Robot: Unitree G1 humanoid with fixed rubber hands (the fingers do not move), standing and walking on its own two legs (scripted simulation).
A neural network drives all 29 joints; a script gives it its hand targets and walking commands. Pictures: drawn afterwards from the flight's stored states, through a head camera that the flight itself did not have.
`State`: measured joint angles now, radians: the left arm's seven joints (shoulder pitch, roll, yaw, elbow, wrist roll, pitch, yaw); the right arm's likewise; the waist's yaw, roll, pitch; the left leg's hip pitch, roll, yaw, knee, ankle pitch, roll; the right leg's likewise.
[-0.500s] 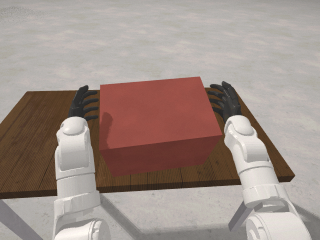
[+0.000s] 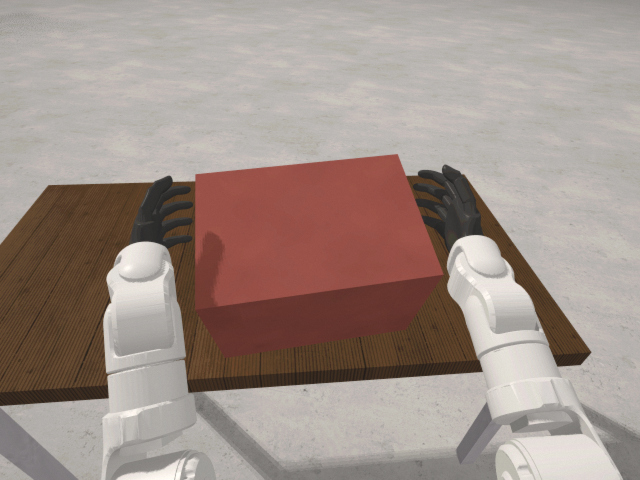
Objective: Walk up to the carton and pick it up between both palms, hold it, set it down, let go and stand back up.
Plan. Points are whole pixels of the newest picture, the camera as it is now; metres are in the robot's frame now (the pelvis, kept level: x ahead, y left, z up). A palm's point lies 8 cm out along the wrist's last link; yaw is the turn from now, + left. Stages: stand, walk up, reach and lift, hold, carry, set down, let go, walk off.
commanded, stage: hold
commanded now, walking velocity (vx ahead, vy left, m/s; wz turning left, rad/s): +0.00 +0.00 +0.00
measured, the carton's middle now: (309, 258) +0.40 +0.00 +0.09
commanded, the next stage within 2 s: none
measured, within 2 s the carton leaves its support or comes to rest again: neither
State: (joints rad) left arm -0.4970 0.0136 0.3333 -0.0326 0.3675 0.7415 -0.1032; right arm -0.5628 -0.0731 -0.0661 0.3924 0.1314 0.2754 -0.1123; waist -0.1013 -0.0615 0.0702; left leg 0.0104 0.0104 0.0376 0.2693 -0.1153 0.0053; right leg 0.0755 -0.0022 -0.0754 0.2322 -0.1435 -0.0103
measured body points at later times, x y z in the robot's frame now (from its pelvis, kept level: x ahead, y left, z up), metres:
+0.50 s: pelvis +0.00 -0.01 +0.00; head -0.05 +0.02 +0.45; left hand +0.36 +0.19 +0.19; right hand +0.37 -0.17 +0.19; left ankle +0.03 +0.11 -0.75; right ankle +0.00 -0.11 -0.75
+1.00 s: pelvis -0.01 -0.01 +0.00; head -0.05 +0.02 +0.45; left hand +0.36 +0.18 +0.18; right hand +0.36 -0.18 +0.19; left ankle +0.03 +0.11 -0.75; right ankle +0.00 -0.11 -0.75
